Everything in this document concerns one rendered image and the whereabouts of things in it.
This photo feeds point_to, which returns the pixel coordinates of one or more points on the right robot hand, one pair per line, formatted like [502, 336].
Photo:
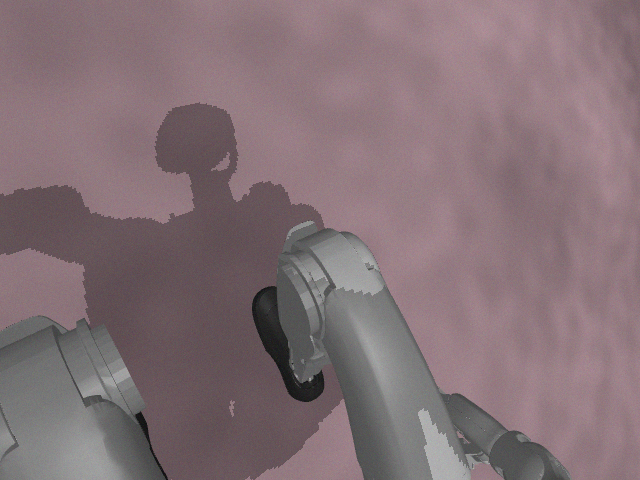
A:
[479, 428]

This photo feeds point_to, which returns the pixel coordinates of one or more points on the left robot foot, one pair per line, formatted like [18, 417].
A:
[144, 427]

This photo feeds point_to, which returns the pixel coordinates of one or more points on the right robot arm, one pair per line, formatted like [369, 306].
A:
[515, 457]

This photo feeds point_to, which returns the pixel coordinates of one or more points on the right robot foot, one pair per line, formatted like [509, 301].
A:
[266, 318]

